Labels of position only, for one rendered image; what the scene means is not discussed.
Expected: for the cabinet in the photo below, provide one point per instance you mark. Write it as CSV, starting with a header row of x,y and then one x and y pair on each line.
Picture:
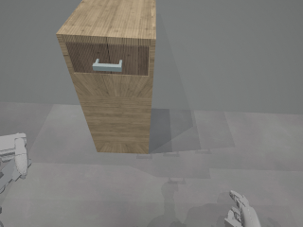
x,y
116,107

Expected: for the drawer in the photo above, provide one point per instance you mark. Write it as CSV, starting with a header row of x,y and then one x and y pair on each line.
x,y
135,58

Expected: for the left robot hand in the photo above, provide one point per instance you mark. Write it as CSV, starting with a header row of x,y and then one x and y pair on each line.
x,y
13,150

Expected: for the handle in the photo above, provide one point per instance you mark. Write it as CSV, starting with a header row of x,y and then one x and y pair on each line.
x,y
110,67

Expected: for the right robot hand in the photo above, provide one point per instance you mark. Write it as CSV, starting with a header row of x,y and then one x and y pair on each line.
x,y
245,217

